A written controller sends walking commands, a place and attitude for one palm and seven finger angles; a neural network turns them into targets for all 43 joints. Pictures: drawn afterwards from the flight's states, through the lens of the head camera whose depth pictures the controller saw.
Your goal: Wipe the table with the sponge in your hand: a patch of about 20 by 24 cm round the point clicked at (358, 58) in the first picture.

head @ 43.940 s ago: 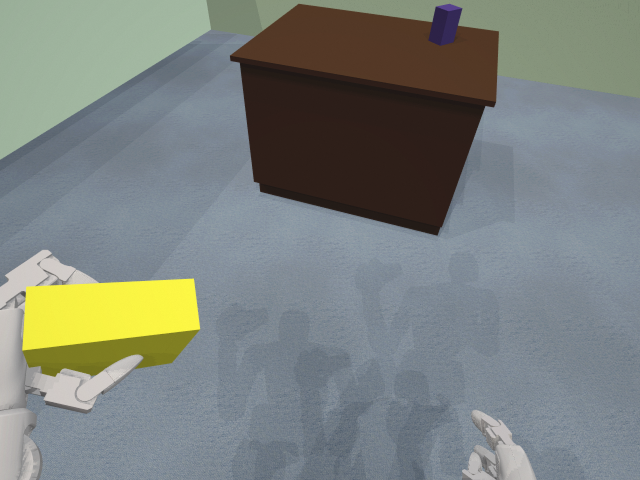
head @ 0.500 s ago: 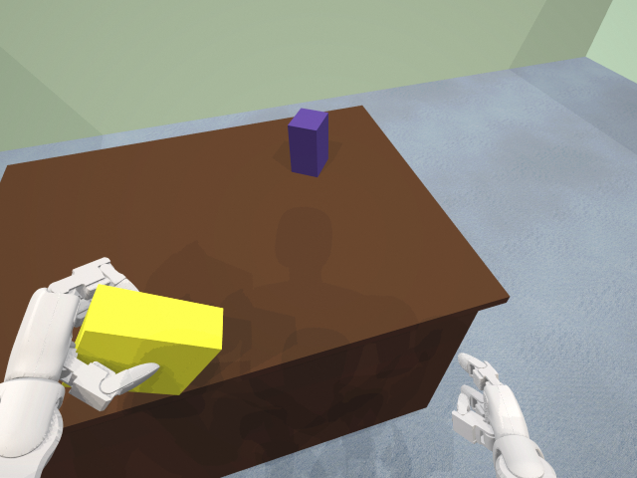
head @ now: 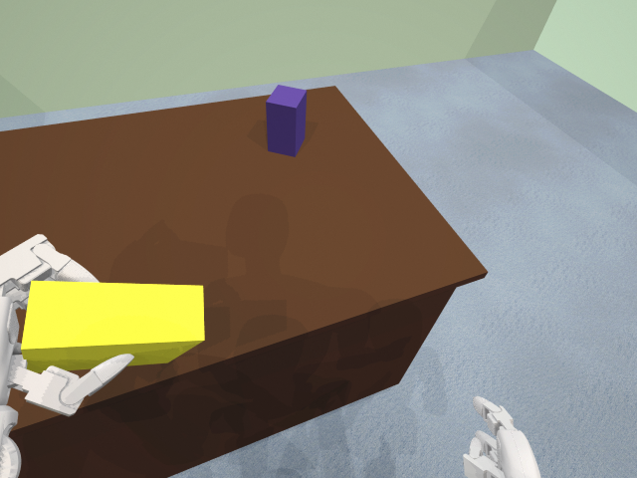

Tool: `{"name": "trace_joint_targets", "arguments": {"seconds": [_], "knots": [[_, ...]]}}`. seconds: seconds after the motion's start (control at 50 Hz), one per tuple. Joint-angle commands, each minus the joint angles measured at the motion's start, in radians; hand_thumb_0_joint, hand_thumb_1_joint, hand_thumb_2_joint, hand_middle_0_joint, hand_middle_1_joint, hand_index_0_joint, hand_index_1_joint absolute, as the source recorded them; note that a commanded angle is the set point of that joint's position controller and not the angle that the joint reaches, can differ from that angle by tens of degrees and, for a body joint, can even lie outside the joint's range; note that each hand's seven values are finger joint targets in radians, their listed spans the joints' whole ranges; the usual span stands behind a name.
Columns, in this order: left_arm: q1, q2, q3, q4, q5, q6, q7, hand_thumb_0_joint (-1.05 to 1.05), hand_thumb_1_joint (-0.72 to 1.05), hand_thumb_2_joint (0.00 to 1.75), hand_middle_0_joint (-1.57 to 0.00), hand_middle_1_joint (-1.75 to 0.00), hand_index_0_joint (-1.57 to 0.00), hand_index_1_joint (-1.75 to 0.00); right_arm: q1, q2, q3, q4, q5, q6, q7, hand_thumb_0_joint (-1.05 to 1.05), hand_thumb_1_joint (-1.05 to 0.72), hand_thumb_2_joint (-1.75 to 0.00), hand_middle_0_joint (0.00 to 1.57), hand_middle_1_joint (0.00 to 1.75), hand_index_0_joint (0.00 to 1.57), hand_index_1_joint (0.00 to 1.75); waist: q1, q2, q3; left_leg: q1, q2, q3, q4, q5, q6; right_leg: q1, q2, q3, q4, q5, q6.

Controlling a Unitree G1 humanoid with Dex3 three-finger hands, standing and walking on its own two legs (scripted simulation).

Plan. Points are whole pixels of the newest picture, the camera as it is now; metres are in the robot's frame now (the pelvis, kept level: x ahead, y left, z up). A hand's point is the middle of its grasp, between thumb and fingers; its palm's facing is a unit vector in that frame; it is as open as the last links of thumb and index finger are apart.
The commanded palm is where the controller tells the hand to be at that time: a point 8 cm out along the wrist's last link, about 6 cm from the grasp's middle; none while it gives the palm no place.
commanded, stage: step back with the hand held close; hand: left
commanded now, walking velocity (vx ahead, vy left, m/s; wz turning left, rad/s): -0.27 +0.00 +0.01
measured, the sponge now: (139, 329) +0.23 +0.20 +0.13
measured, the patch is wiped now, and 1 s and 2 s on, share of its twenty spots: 1.00 1.00 1.00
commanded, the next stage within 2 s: stop stepping back and stand still in 0.88 s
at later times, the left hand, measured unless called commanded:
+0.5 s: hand (57, 380) +0.16 +0.22 +0.17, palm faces +0.39 -0.85 -0.36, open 9.5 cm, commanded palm +0.10 +0.27 +0.19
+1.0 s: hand out of the picture +0.04 +0.19 +0.18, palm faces +0.39 -0.84 -0.38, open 9.5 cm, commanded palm -0.02 +0.23 +0.19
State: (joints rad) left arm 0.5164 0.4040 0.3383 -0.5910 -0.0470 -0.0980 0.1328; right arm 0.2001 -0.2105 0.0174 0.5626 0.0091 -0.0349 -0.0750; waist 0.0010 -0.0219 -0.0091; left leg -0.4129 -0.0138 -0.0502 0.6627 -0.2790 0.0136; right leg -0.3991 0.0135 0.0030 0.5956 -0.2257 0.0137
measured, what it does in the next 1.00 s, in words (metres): walks backwards: left foot, then right foot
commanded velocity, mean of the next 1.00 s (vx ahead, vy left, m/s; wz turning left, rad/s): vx -0.36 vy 0.01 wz -0.02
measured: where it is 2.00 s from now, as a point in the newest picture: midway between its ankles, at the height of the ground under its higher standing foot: outside the picture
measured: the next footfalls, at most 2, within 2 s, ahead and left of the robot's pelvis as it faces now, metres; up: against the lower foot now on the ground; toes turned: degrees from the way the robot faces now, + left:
left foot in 0.66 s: -0.07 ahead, +0.12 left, +0.00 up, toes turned +3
right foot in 0.98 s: -0.09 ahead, -0.15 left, +0.00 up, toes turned +1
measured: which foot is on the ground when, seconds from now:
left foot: down 0.00-0.46, up 0.48-0.64, down 0.66-1.00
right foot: down 0.00-0.68, up 0.70-0.96, down 0.98-1.00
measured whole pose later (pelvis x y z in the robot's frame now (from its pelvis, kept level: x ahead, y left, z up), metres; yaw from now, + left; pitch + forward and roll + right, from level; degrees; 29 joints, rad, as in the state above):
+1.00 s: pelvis -0.18 -0.05 +0.00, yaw +0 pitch +0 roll -2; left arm 0.45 0.37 0.34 -0.59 -0.04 -0.10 0.14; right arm 0.18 -0.16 0.03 0.60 0.00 -0.10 -0.02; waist 0.01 0.01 0.02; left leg -0.41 0.13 -0.01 0.62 -0.21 -0.07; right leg -0.35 0.06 -0.02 0.56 -0.22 -0.01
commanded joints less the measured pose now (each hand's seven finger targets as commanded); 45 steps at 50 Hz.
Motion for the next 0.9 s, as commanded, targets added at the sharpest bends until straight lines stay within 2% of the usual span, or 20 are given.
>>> {"name": "trace_joint_targets", "arguments": {"seconds": [0.0,0.04,0.12,0.22,0.24,0.28,0.36,0.4,0.44,0.46,0.48,0.52,0.6,0.62,0.64,0.66,0.68,0.7,0.76,0.88], "knots": [[-0.079,0.167,0.142,-0.222,-0.006,-0.093,0.031,0.0,0.1,1.3,-1.2,-1.6,-1.2,-1.6,-0.098,-0.147,-0.059,-0.154,-0.007,-0.056,-0.011,0.0,-0.9,-0.9,0.2,0.3,0.2,0.3,-0.004,0.037,-0.118,-0.077,0.085,-0.101,-0.112,-0.207,0.034,0.074,-0.131,0.141,-0.106,0.078,-0.062],[-0.068,0.176,0.149,-0.193,-0.013,-0.093,0.032,0.0,0.1,1.3,-1.2,-1.6,-1.2,-1.6,-0.089,-0.147,-0.063,-0.146,-0.01,-0.05,-0.011,0.0,-0.9,-0.9,0.2,0.3,0.2,0.3,-0.014,-0.003,-0.111,-0.015,0.067,-0.088,-0.048,-0.199,0.016,-0.015,-0.176,0.198,-0.172,-0.002,-0.091],[-0.102,0.151,0.121,-0.171,-0.009,-0.096,0.034,0.0,0.1,1.3,-1.2,-1.6,-1.2,-1.6,-0.106,-0.145,-0.055,-0.155,-0.007,-0.046,-0.011,0.0,-0.9,-0.9,0.2,0.3,0.2,0.3,-0.014,0.003,-0.112,-0.005,0.083,-0.101,-0.087,-0.195,0.024,-0.043,-0.14,0.145,-0.155,-0.061,-0.066],[-0.154,0.133,0.118,-0.201,0.021,-0.106,0.034,0.0,0.1,1.3,-1.2,-1.6,-1.2,-1.6,-0.138,-0.167,-0.057,-0.174,-0.009,-0.06,-0.016,0.0,-0.9,-0.9,0.2,0.3,0.2,0.3,-0.003,0.199,-0.093,-0.248,0.191,-0.231,-0.325,-0.396,0.089,0.172,0.007,0.036,0.076,-0.039,-0.004],[-0.168,0.16,0.142,-0.223,0.027,-0.109,0.033,0.0,0.1,1.3,-1.2,-1.6,-1.2,-1.6,-0.138,-0.171,-0.057,-0.17,-0.015,-0.063,-0.017,0.0,-0.9,-0.9,0.2,0.3,0.2,0.3,-0.002,0.245,-0.109,-0.283,0.218,-0.273,-0.38,-0.388,0.102,0.226,0.033,0.022,0.156,-0.017,0.005],[-0.183,0.132,0.118,-0.236,0.038,-0.11,0.028,0.0,0.1,1.3,-1.2,-1.6,-1.2,-1.6,-0.126,-0.157,-0.062,-0.164,-0.023,-0.07,-0.01,0.0,-0.9,-0.9,0.2,0.3,0.2,0.3,0.002,0.221,-0.118,-0.261,0.251,-0.264,-0.362,-0.249,0.115,0.228,0.04,0.033,0.218,-0.059,0.008],[-0.16,0.108,0.103,-0.253,0.037,-0.121,0.015,0.0,0.1,1.3,-1.2,-1.6,-1.2,-1.6,-0.103,-0.143,-0.056,-0.138,-0.029,-0.087,0.008,0.0,-0.9,-0.9,0.2,0.3,0.2,0.3,0.004,0.24,-0.11,-0.158,0.223,-0.228,-0.257,-0.069,0.105,0.195,0.035,0.058,0.044,-0.031,-0.008],[-0.151,0.125,0.112,-0.236,0.028,-0.126,0.016,0.0,0.1,1.3,-1.2,-1.6,-1.2,-1.6,-0.096,-0.132,-0.053,-0.119,-0.024,-0.086,0.015,0.0,-0.9,-0.9,0.2,0.3,0.2,0.3,0.006,0.118,-0.156,-0.052,0.156,-0.155,-0.068,0.095,0.056,0.174,-0.049,0.128,-0.146,0.285,-0.049],[-0.136,0.157,0.105,-0.261,0.007,-0.124,0.023,0.0,0.1,1.3,-1.2,-1.6,-1.2,-1.6,-0.086,-0.11,-0.073,-0.124,-0.001,-0.067,0.013,0.0,-0.9,-0.9,0.2,0.3,0.2,0.3,-0.01,-0.138,-0.26,0.022,0.01,0.01,0.211,-0.024,-0.047,0.122,-0.292,0.333,-0.212,0.518,-0.163],[-0.085,0.146,0.102,-0.242,0.0,-0.122,0.021,0.0,0.1,1.3,-1.2,-1.6,-1.2,-1.6,-0.096,-0.104,-0.078,-0.13,0.004,-0.057,0.011,0.0,-0.9,-0.9,0.2,0.3,0.2,0.3,0.001,-0.18,-0.242,0.013,0.005,-0.01,0.369,-0.162,-0.047,0.069,-0.359,0.34,-0.251,0.524,-0.203],[-0.056,0.144,0.107,-0.246,0.002,-0.121,0.022,0.0,0.1,1.3,-1.2,-1.6,-1.2,-1.6,-0.113,-0.098,-0.076,-0.136,0.003,-0.047,0.01,0.0,-0.9,-0.9,0.2,0.3,0.2,0.3,0.005,-0.136,-0.228,-0.013,0.019,-0.032,0.459,-0.215,-0.042,0.045,-0.372,0.327,-0.255,0.5,-0.213],[-0.019,0.167,0.145,-0.243,0.005,-0.114,0.02,0.0,0.1,1.3,-1.2,-1.6,-1.2,-1.6,-0.134,-0.071,-0.051,-0.151,-0.009,-0.031,0.014,0.0,-0.9,-0.9,0.2,0.3,0.2,0.3,-0.01,-0.073,-0.196,-0.044,0.05,-0.031,0.386,-0.206,-0.037,0.047,-0.333,0.255,-0.177,0.613,-0.182],[-0.005,0.174,0.177,-0.201,-0.009,-0.115,0.029,0.0,0.1,1.3,-1.2,-1.6,-1.2,-1.6,-0.123,-0.093,-0.054,-0.138,-0.002,-0.005,-0.002,0.0,-0.9,-0.9,0.2,0.3,0.2,0.3,-0.031,-0.029,-0.225,0.053,0.048,0.049,-0.154,0.042,-0.034,0.128,-0.208,0.147,0.005,0.647,-0.088],[-0.024,0.181,0.175,-0.234,-0.015,-0.122,0.033,0.0,0.1,1.3,-1.2,-1.6,-1.2,-1.6,-0.118,-0.117,-0.067,-0.139,0.0,-0.014,-0.005,0.0,-0.9,-0.9,0.2,0.3,0.2,0.3,-0.027,0.034,-0.246,0.133,0.116,0.006,-0.235,0.233,-0.01,0.098,-0.158,0.116,0.066,0.518,-0.055],[-0.032,0.201,0.191,-0.263,-0.013,-0.12,0.038,0.0,0.1,1.3,-1.2,-1.6,-1.2,-1.6,-0.118,-0.141,-0.082,-0.142,0.0,-0.031,-0.006,0.0,-0.9,-0.9,0.2,0.3,0.2,0.3,-0.019,0.213,-0.245,0.255,0.276,-0.16,-0.273,0.545,0.048,-0.059,-0.059,0.06,0.189,0.154,-0.007],[-0.042,0.177,0.175,-0.28,-0.016,-0.125,0.038,0.0,0.1,1.3,-1.2,-1.6,-1.2,-1.6,-0.085,-0.118,-0.083,-0.135,-0.003,-0.053,0.005,0.0,-0.9,-0.9,0.2,0.3,0.2,0.3,-0.018,0.268,-0.253,0.383,0.373,-0.218,-0.238,0.829,0.098,-0.233,0.005,0.058,0.313,-0.218,-0.001],[-0.037,0.159,0.159,-0.255,-0.005,-0.126,0.037,0.0,0.1,1.3,-1.2,-1.6,-1.2,-1.6,-0.062,-0.125,-0.087,-0.117,-0.005,-0.072,0.017,0.0,-0.9,-0.9,0.2,0.3,0.2,0.3,-0.017,0.209,-0.251,0.451,0.375,-0.186,-0.196,0.942,0.115,-0.312,0.019,0.076,0.376,-0.303,-0.004],[-0.036,0.167,0.164,-0.299,-0.003,-0.125,0.032,0.0,0.1,1.3,-1.2,-1.6,-1.2,-1.6,-0.061,-0.119,-0.076,-0.118,-0.026,-0.089,0.019,0.0,-0.9,-0.9,0.2,0.3,0.2,0.3,-0.014,0.25,-0.271,0.433,0.374,-0.203,-0.188,0.931,0.133,-0.311,-0.011,0.078,0.405,-0.324,0.009],[-0.077,0.111,0.101,-0.345,-0.002,-0.084,0.037,0.0,0.1,1.3,-1.2,-1.6,-1.2,-1.6,-0.046,-0.126,-0.08,-0.088,-0.002,-0.114,0.04,0.0,-0.9,-0.9,0.2,0.3,0.2,0.3,-0.018,0.223,-0.221,0.411,0.317,-0.083,-0.187,0.919,0.09,-0.215,-0.004,0.053,0.281,-0.185,0.013],[-0.106,0.102,0.094,-0.233,0.002,-0.049,0.036,0.0,0.1,1.3,-1.2,-1.6,-1.2,-1.6,-0.1,-0.133,-0.061,-0.103,-0.014,-0.121,0.035,0.0,-0.9,-0.9,0.2,0.3,0.2,0.3,0.008,0.25,-0.124,0.106,0.305,-0.081,-0.264,0.361,0.067,0.064,0.01,0.007,0.042,-0.062,0.017]]}}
